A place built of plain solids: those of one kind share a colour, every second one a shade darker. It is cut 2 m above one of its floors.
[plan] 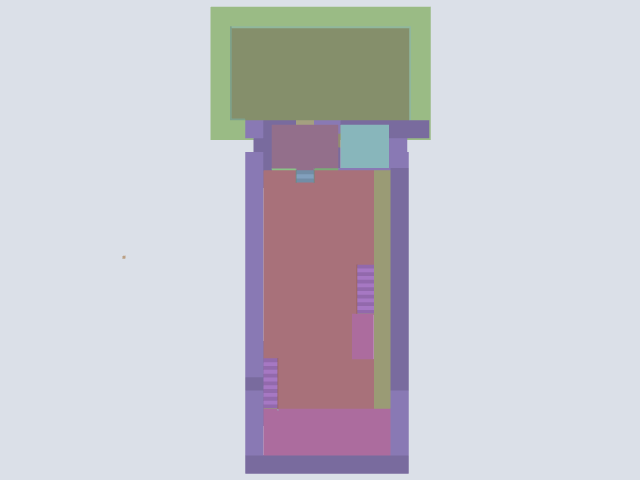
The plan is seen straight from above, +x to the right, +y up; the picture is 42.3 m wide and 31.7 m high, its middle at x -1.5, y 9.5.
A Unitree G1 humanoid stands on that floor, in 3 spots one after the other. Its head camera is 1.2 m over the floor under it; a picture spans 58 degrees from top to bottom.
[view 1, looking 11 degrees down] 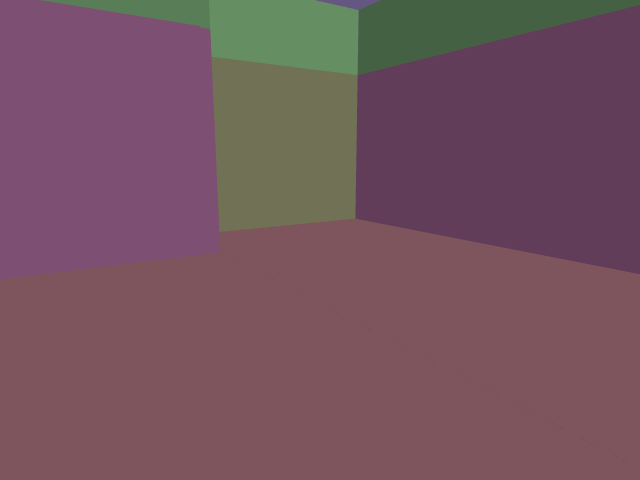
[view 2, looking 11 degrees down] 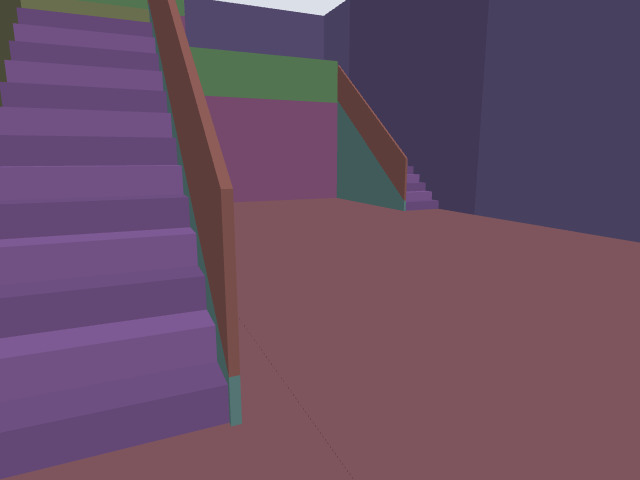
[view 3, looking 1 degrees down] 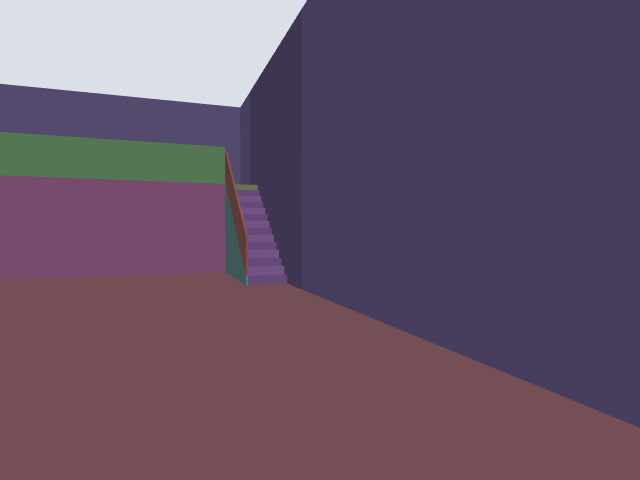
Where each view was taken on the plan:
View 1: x -4.57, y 3.49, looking -33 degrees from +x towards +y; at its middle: floor_concrete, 6.29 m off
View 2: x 1.31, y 9.67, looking -114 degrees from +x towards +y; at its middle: floor_concrete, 6.29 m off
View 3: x -2.49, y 11.49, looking -110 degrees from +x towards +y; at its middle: wall_brick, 8.04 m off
